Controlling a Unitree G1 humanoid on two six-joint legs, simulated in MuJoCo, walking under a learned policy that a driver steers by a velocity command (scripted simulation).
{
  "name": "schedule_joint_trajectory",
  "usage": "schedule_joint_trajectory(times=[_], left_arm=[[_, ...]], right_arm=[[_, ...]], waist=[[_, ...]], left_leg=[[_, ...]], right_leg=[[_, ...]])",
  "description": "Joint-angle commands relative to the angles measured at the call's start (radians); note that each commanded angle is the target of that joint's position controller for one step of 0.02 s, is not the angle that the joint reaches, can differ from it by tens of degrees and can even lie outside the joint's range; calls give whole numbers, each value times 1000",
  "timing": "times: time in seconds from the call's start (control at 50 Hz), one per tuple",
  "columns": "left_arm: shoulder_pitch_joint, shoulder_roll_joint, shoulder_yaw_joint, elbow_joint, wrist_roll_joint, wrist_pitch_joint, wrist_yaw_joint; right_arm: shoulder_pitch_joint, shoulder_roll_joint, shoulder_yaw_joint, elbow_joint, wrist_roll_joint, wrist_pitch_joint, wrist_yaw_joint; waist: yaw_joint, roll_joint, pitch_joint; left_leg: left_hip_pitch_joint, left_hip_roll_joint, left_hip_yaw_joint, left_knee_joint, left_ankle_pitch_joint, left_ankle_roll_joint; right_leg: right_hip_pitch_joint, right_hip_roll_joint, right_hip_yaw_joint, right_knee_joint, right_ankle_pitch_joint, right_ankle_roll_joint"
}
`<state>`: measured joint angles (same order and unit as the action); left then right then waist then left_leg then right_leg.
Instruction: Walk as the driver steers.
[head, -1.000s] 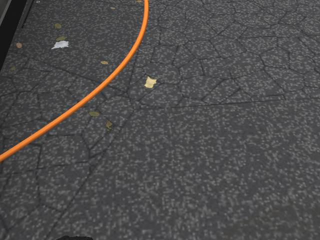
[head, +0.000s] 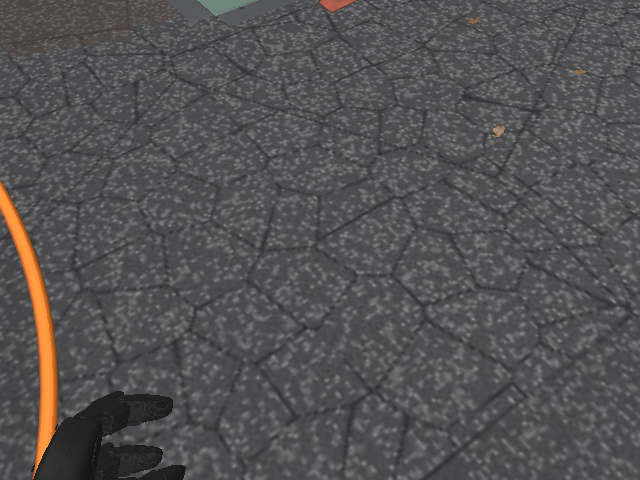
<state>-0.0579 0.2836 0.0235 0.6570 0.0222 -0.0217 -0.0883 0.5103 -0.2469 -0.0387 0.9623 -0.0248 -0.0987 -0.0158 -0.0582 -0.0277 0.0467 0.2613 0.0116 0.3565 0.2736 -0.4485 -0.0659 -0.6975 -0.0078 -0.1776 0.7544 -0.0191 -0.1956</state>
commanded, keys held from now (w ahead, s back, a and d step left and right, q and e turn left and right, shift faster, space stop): w+e+shift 0.02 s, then e+shift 0.38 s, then shift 0.60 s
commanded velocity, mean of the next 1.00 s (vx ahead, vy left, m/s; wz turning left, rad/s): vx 0.26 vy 0.00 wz -0.61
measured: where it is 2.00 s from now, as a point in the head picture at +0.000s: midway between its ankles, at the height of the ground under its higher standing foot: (361, 461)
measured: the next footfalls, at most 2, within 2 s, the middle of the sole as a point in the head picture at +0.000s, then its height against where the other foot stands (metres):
right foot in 0.04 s outside the picture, level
left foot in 0.42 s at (316, 428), level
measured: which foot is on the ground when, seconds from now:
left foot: down 0.00-0.04, up 0.06-0.40, down 0.42-0.78, up 0.80-0.98, down 1.00-1.00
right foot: up 0.00-0.02, down 0.04-0.42, up 0.44-0.74, down 0.76-1.00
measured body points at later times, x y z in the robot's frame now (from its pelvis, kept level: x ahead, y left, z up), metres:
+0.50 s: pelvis +0.34 +0.01 +0.00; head +0.38 -0.04 +0.45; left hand +0.60 +0.20 -0.09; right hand +0.44 -0.32 -0.07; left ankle +0.53 +0.04 -0.71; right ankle +0.20 -0.03 -0.62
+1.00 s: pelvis +0.38 -0.02 +0.02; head +0.37 -0.04 +0.47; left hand +0.65 +0.06 -0.07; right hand +0.32 -0.31 -0.09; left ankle +0.47 +0.10 -0.71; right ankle +0.33 -0.11 -0.71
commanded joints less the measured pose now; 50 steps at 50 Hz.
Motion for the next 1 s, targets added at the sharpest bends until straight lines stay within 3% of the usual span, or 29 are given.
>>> schedule_joint_trajectory(times=[0.02,0.04,0.06,0.08,0.1,0.14,0.16,0.2,0.26,0.3,0.36,0.4,0.42,0.44,0.46,0.48,0.5,0.52,0.56,0.6,0.64,0.74,0.76,0.78,0.8,0.84,0.88,0.94,1.0], left_arm=[[456,144,60,79,-4,-3,28],[583,177,88,137,-3,-7,53],[475,248,107,135,-17,-2,74],[456,348,127,83,17,9,69],[456,311,130,59,8,9,78],[375,220,105,79,-10,-1,93],[269,150,89,-12,-51,-50,69],[197,156,88,-22,-63,-71,65],[227,167,100,-15,-64,-35,111],[305,171,112,7,-67,11,139],[333,126,103,9,-64,39,150],[251,87,92,-35,-60,31,142],[262,36,72,-53,-38,29,133],[366,-38,47,-69,-2,27,129],[585,68,59,-68,-33,20,100],[538,161,73,-49,-59,34,86],[386,197,82,-50,-53,53,93],[297,185,79,-68,-42,75,107],[272,102,51,-95,-34,81,108],[288,33,24,-89,-33,56,108],[280,29,14,-77,-27,41,105],[298,75,32,-52,-14,59,86],[303,100,35,-67,2,61,87],[284,179,49,-72,30,62,90],[245,152,44,-83,45,51,90],[126,95,26,-87,30,20,93],[107,55,13,-74,10,4,91],[151,33,9,-50,-5,8,87],[221,21,8,-22,-15,6,91]], right_arm=[[-170,-271,-59,-131,-8,25,-20],[-185,-255,-61,-141,-8,35,-9],[-190,-115,-32,-189,-16,29,8],[-129,-128,-27,-299,13,15,5],[-210,-150,-16,-314,6,-11,0],[-250,-142,-9,-307,-5,-14,-3],[-277,-175,-39,-331,38,-44,-14],[-272,-190,-55,-343,26,-28,-20],[-451,-80,-27,-418,-3,-27,-23],[-476,-49,-20,-426,11,-26,-11],[-518,-91,-42,-453,45,-13,0],[-410,-135,-65,-431,30,-18,-8],[-258,-150,-65,-397,6,-17,-17],[-224,-173,-54,-414,-23,-4,-19],[-236,-194,-56,-405,-30,0,-7],[-377,-198,-68,-440,-6,5,-10],[-426,-104,-43,-471,-5,21,-21],[-441,-74,-19,-474,-7,43,-29],[-457,-127,-26,-435,1,64,-25],[-441,-152,-41,-409,1,68,-12],[-414,-156,-47,-385,16,76,-3],[-355,-142,-37,-350,34,97,0],[-320,-108,-25,-335,25,93,3],[-321,-59,-12,-368,15,81,11],[-392,-112,-28,-380,16,74,7],[-327,-130,-44,-334,19,85,-1],[-277,-110,-42,-300,5,94,-6],[-293,-63,-20,-307,18,89,-2],[-280,-83,-14,-298,6,82,2]], waist=[[316,143,-152],[344,59,-194],[205,-206,-83],[141,-200,-296],[164,-5,-289],[58,151,-55],[31,198,-119],[-33,180,-74],[14,123,-41],[67,42,-139],[79,-64,-147],[-5,-100,-182],[-49,-46,-331],[8,160,-445],[113,296,-586],[118,255,-522],[57,119,-387],[48,28,-283],[90,34,-130],[89,103,-159],[72,154,-226],[86,184,-190],[90,125,-176],[55,-129,-170],[94,-171,-113],[27,-126,-57],[22,-108,-65],[37,-95,-105],[39,-45,-147]], left_leg=[[-272,277,-79,524,1520,95],[-433,211,-87,873,1108,87],[-775,10,-113,1243,13,49],[-1065,-54,-317,1470,-104,9],[-1128,0,-425,1407,-29,16],[-1040,67,-428,1201,18,10],[-968,31,-521,1197,6,1],[-896,74,-509,1009,28,-23],[-774,-22,-394,605,201,-31],[-602,-129,-347,371,454,-20],[-501,-171,-391,215,556,-22],[-370,-108,-431,64,711,17],[-137,78,-547,110,910,103],[60,333,-829,264,1484,237],[98,555,-1125,272,1362,431],[17,524,-1160,190,866,479],[-135,388,-991,141,555,408],[-318,297,-869,99,424,342],[-582,173,-692,34,417,277],[-619,120,-569,21,604,275],[-551,159,-577,34,682,308],[-684,156,-577,47,153,227],[-776,117,-531,104,18,150],[-840,-8,-368,278,-30,70],[-777,2,-399,411,-31,45],[-712,20,-413,518,43,29],[-666,33,-409,556,82,4],[-616,34,-386,417,56,-7],[-449,52,-407,185,392,4]], right_leg=[[588,108,7,-21,-131,-68],[802,110,91,-130,-145,-89],[874,-58,366,-144,142,-111],[1145,-239,841,-264,263,-330],[1094,-276,915,-389,233,-311],[752,-201,734,-434,368,-230],[675,-183,796,-454,313,-232],[512,-119,655,-468,399,-187],[311,68,464,-376,563,-75],[282,139,437,-299,473,44],[299,141,550,-214,222,125],[341,170,551,-10,173,173],[303,192,466,267,-175,206],[132,271,412,547,-824,227],[81,196,493,806,-795,250],[-23,109,430,910,-638,275],[-52,62,371,866,-532,282],[-5,56,338,812,-473,285],[125,46,283,568,-453,265],[250,54,210,327,-483,253],[317,32,212,165,-426,243],[565,44,180,-215,-216,151],[642,-32,272,-288,-228,107],[576,-242,527,-395,-325,4],[389,-313,640,-517,-433,-68],[311,-222,524,-494,-410,-16],[322,-175,444,-442,-197,10],[422,-151,408,-346,65,4],[446,-101,398,-279,0,70]])
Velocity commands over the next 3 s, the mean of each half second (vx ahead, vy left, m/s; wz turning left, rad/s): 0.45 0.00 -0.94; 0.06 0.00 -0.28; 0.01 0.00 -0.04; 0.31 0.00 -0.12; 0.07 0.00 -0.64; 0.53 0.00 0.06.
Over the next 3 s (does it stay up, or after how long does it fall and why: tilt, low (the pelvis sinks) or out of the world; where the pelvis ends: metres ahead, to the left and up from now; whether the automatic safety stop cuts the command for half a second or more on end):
stays up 0.63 -0.27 0.02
